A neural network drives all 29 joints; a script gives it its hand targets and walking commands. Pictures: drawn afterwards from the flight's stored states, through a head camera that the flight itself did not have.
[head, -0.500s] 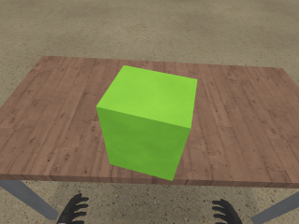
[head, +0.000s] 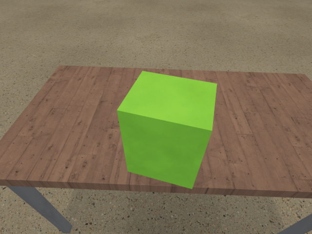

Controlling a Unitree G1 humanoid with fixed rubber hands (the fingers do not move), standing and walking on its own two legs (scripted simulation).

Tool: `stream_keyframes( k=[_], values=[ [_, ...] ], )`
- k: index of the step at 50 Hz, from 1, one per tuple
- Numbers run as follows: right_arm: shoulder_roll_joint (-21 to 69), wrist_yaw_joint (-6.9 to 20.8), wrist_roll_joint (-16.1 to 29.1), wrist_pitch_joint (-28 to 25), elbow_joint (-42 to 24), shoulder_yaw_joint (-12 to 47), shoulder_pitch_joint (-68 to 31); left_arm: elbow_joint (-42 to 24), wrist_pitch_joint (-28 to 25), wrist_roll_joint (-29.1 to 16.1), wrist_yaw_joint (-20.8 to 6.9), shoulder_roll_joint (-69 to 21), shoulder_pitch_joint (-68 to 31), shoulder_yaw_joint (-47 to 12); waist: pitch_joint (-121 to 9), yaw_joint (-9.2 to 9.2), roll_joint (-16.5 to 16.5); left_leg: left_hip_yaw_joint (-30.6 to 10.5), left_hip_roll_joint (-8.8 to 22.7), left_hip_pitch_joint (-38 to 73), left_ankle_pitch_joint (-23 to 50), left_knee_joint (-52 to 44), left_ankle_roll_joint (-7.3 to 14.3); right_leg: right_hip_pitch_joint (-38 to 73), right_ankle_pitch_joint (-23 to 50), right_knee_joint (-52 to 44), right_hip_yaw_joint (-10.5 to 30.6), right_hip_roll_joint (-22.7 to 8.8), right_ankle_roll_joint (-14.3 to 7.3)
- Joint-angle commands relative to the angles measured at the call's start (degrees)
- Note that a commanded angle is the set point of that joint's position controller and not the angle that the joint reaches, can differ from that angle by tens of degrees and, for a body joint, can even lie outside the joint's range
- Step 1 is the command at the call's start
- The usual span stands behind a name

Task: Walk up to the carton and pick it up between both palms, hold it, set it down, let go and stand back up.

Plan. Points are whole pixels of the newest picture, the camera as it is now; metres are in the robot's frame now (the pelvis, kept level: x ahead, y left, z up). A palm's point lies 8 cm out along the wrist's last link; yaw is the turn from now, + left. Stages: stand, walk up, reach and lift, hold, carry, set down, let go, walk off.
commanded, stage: stand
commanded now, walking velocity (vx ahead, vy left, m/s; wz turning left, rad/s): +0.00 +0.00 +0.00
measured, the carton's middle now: (168, 131) +0.39 -0.02 +0.07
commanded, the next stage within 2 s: none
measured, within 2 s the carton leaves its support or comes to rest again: neither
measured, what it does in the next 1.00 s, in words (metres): stands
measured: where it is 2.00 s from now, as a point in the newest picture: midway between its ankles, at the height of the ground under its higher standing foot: outside the picture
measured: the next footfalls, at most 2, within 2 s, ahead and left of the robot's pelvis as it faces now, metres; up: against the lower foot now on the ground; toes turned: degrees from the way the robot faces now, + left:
none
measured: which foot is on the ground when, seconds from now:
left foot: down 0.00-1.00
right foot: down 0.00-1.00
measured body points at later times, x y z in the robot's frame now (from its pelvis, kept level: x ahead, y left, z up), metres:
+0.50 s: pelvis -0.03 +0.01 +0.00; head -0.04 +0.01 +0.45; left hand -0.02 +0.27 -0.14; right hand +0.00 -0.24 -0.14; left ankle -0.01 +0.10 -0.74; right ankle +0.01 -0.12 -0.74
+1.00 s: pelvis -0.02 +0.00 +0.00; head -0.03 +0.00 +0.45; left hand -0.03 +0.25 -0.14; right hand -0.01 -0.24 -0.15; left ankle -0.01 +0.11 -0.74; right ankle +0.01 -0.12 -0.74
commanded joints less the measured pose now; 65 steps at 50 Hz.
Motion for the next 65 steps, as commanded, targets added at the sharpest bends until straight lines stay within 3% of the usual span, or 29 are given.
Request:
stream_keyframes(
  k=[1, 13, 20, 37, 39, 42, 49, 56, 65],
  values=[
    [-7.7, -0.3, 0.1, -1.4, -4.4, -1.8, 0.2, -4.4, -1.8, -0.2, 0.6, 6.7, 0.3, 1.3, 0.7, -0.23, -0.6, -7.2, 6.3, -2.6, 6.5, -5.5, 1.1, 0.1, 7.5, -3.7, 6.2, -6.3, -1.0],
    [-8.5, -0.6, 0.6, -0.5, -1.2, -0.8, 3.6, 1.5, -1.0, -0.4, 1.3, 7.3, 5.1, -0.6, 5.4, -0.04, 0.6, -8.9, 5.9, -7.9, -5.0, -9.3, 0.9, -1.7, -0.3, -3.7, 6.1, -5.8, -0.2],
    [-8.3, -0.8, 0.7, -0.1, 0.4, -0.5, 4.4, 4.3, -0.8, -0.4, 1.5, 6.9, 6.8, -1.0, 6.0, -0.15, 0.2, -9.3, 5.8, -8.6, -7.3, -10.0, 0.8, -2.7, -1.6, -3.7, 6.2, -5.5, 0.0],
    [-6.7, -1.5, 0.5, 0.5, 3.9, 0.5, 6.4, 8.5, -0.3, -0.5, 1.9, 6.1, 8.0, -1.6, 4.7, -0.3, -1.0, -8.7, 5.5, -6.2, -2.7, -7.9, 0.5, -4.3, -0.6, -3.9, 6.7, -5.5, -0.4],
    [-7.0, -1.5, 0.7, 0.7, 4.3, 0.5, 5.5, 9.3, -0.1, -0.5, 2.0, 5.4, 8.5, -1.6, 5.9, 0.18, 0.9, -8.7, 5.5, -6.9, -3.8, -8.1, 0.7, -4.1, -1.1, -4.3, 6.9, -5.5, -0.3],
    [-6.1, -1.6, 0.6, 0.8, 4.9, 1.0, 6.7, 9.6, -0.1, -0.7, 2.0, 6.1, 7.6, -1.5, 6.3, -0.21, -1.2, -8.5, 5.4, -6.1, -2.2, -7.6, 0.5, -4.9, -1.3, -4.8, 7.1, -5.7, -0.5],
    [-6.1, -1.9, 0.6, 0.8, 5.8, 1.2, 6.3, 10.4, 0.1, -0.8, 2.1, 4.6, 7.5, -1.9, 6.4, 0.11, 0.2, -7.8, 5.3, -6.0, 0.0, -6.8, 0.4, -4.7, 0.2, -4.9, 7.2, -5.7, -0.3],
    [-5.2, -2.1, 0.7, 0.7, 6.3, 1.5, 6.8, 11.0, 0.1, -0.9, 2.2, 5.2, 6.1, -1.7, 5.3, -0.33, -2.1, -7.7, 5.3, -4.9, 2.6, -6.2, -0.2, -4.5, 1.8, -5.0, 7.1, -5.8, -0.6],
    [-5.0, -2.5, 0.8, 0.7, 7.6, 1.5, 6.5, 12.1, 0.1, -0.9, 2.4, 4.5, 5.4, -1.9, 2.9, -0.3, 0.4, -7.1, 5.5, -2.7, 7.2, -5.3, 0.1, -1.7, 6.5, -4.7, 7.2, -6.1, -0.7]
  ],
)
